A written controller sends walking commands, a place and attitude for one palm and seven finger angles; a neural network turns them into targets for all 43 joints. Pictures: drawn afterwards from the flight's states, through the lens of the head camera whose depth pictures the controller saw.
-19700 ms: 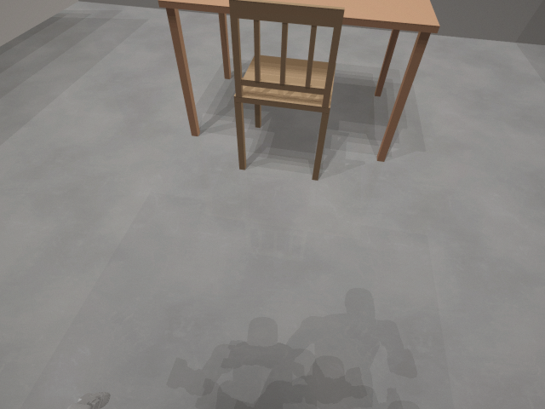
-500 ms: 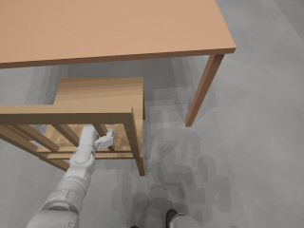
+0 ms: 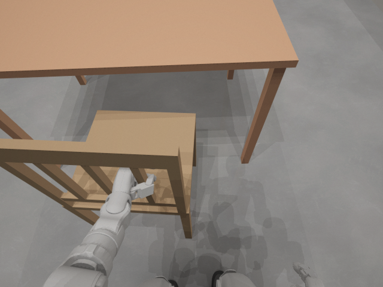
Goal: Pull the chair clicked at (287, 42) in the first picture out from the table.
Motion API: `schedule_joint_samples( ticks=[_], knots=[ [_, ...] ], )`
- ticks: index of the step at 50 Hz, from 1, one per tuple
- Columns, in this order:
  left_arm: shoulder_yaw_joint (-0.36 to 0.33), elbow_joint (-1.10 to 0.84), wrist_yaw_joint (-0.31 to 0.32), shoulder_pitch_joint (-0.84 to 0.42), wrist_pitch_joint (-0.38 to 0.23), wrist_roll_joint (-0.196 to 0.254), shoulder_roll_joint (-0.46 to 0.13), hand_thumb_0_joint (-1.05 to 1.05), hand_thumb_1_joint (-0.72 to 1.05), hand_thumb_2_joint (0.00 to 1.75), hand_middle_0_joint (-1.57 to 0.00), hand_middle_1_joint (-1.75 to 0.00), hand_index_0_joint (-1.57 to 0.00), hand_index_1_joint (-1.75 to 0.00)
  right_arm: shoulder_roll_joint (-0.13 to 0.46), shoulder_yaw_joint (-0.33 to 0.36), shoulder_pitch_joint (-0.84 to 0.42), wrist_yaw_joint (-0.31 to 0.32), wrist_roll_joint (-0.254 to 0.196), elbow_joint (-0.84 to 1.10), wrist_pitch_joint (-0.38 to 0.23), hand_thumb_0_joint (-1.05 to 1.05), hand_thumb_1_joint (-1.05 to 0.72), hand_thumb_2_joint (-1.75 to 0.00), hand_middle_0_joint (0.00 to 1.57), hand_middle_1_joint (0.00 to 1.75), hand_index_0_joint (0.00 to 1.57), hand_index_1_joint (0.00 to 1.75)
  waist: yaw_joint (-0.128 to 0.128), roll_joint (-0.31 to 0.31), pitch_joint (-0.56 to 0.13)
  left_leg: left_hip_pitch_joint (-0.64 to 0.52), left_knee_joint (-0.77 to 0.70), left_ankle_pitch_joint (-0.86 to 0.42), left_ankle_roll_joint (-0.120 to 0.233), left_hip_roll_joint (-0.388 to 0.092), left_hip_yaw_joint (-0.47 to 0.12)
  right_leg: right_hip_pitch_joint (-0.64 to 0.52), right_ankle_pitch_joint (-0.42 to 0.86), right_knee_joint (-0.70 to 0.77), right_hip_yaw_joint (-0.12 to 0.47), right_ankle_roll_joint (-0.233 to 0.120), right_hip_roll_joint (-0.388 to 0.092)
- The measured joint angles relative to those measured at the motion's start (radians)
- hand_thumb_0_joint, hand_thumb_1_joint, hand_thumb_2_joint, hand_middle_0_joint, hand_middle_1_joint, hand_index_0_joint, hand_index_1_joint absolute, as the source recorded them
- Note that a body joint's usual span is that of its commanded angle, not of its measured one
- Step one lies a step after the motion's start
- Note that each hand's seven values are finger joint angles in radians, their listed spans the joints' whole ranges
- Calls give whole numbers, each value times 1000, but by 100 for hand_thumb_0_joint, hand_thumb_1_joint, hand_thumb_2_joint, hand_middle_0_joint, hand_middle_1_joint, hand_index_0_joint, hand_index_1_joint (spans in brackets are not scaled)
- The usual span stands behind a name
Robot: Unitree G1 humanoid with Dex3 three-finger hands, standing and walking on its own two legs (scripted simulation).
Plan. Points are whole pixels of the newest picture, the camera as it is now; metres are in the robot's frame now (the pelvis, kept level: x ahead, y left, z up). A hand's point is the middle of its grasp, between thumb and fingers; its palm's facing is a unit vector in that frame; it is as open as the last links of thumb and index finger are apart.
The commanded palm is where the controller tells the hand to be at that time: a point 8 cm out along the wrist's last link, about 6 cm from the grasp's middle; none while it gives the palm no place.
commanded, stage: step backward, pulling the chair out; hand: left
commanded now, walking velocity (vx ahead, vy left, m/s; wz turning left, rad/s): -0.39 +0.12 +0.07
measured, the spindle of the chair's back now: (104, 182) +0.37 +0.24 -0.11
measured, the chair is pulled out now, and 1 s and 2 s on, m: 0.15 0.29 0.40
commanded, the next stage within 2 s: none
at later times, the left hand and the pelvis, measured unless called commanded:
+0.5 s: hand (149, 215) +0.27 +0.11 -0.06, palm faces -0.08 -0.98 -0.17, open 5.2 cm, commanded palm +0.26 +0.16 -0.06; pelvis -0.08 +0.01 +0.00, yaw +0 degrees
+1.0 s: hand (148, 249) +0.20 +0.10 -0.06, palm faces -0.06 -0.98 -0.17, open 5.3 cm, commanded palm +0.19 +0.15 -0.06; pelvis -0.15 -0.01 +0.00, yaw +1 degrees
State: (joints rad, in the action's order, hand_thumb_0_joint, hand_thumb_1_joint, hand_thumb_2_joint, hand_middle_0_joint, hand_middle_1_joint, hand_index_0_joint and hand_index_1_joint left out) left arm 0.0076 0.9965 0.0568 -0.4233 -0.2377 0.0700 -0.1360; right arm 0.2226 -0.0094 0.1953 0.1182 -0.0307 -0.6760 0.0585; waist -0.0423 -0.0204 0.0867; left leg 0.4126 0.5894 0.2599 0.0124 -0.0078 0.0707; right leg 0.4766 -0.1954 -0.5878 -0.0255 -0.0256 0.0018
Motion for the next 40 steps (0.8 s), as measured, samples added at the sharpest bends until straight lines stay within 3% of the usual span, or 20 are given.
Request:
schedule_joint_samples(
  ticks=[2,7,10,12,14,17,22,28,31,33,35,37,40],
  knots=[
    [-4,22,5,-14,-7,-2,3,5,70,82,-38,-115,-50,-145,-7,-3,-2,-1,-8,-16,-13,1,-90,-90,20,30,20,30,-4,-14,0,23,24,15,-14,-8,-16,6,13,9,-14,-10,8],
    [-10,51,17,-63,10,-10,24,6,71,81,-37,-115,-50,-145,14,-2,-3,-6,-14,-54,-43,1,-90,-90,21,30,21,30,-20,-18,12,56,170,212,-36,29,-105,17,58,47,-31,-16,-10],
    [6,31,26,-79,40,-17,35,5,72,80,-36,-116,-50,-145,44,-2,4,-2,-13,-61,-48,1,-90,-90,21,30,21,30,-44,-17,15,7,95,191,-37,19,-122,30,85,66,-42,-1,-34],
    [25,7,34,-86,60,-17,40,5,72,80,-35,-118,-50,-145,62,3,6,7,-13,-60,-44,1,-90,-90,20,30,20,30,-59,-16,24,-26,-6,49,-35,4,-109,38,100,71,-49,12,-51],
    [44,-20,39,-81,73,-14,33,5,72,80,-35,-120,-50,-145,62,9,7,13,-13,-49,-31,1,-90,-90,20,30,20,30,-51,11,40,-39,-36,-23,-31,17,-78,36,121,85,-26,25,-65],
    [62,-55,35,-41,72,-8,21,5,72,80,-34,-121,-50,-145,49,11,30,18,-2,-14,-19,1,-90,-90,20,30,20,30,-37,29,35,-50,-52,-9,-22,21,-42,50,66,36,7,37,-65],
    [50,-27,19,-18,36,-22,15,5,71,82,-36,-122,-50,-145,-1,8,45,-1,16,-24,-30,1,-90,-90,20,30,20,30,-11,16,26,-42,-20,3,-32,-10,-31,-3,19,8,20,17,-24],
    [-2,36,10,-45,10,-14,0,5,69,82,-39,-119,-50,-145,-34,-1,15,-12,4,-48,-52,1,-90,-90,20,30,20,30,-27,-13,29,4,25,14,-54,-43,-49,13,64,28,0,-8,8],
    [-15,46,19,-58,9,-18,6,5,69,82,-40,-119,-50,-145,-15,3,6,-10,1,-56,-66,1,-90,-90,21,30,21,30,-40,-17,29,43,109,157,-45,-19,-83,24,89,48,-6,-12,4],
    [-14,40,26,-60,17,-25,14,5,69,81,-39,-119,-50,-145,7,4,6,-8,1,-61,-72,1,-90,-90,21,30,21,30,-46,-15,27,36,119,187,-41,-3,-96,28,108,64,-8,-9,-3],
    [0,26,33,-60,29,-33,19,5,69,81,-39,-121,-50,-145,27,4,9,-4,1,-64,-76,1,-90,-90,21,30,21,30,-56,-7,23,10,59,124,-39,3,-97,34,123,73,-13,0,-14],
    [22,9,37,-54,39,-34,16,5,70,80,-38,-122,-50,-145,40,5,17,3,3,-57,-73,1,-90,-90,20,30,20,30,-55,8,26,-4,1,-46,-29,5,-83,33,130,77,-11,12,-24],
    [49,-25,33,-23,46,-21,9,5,70,80,-37,-124,-50,-145,43,12,37,8,5,-26,-63,1,-90,-90,20,30,20,30,-38,16,27,-13,-10,-37,-28,1,-64,54,-12,5,4,24,-22]
  ],
)
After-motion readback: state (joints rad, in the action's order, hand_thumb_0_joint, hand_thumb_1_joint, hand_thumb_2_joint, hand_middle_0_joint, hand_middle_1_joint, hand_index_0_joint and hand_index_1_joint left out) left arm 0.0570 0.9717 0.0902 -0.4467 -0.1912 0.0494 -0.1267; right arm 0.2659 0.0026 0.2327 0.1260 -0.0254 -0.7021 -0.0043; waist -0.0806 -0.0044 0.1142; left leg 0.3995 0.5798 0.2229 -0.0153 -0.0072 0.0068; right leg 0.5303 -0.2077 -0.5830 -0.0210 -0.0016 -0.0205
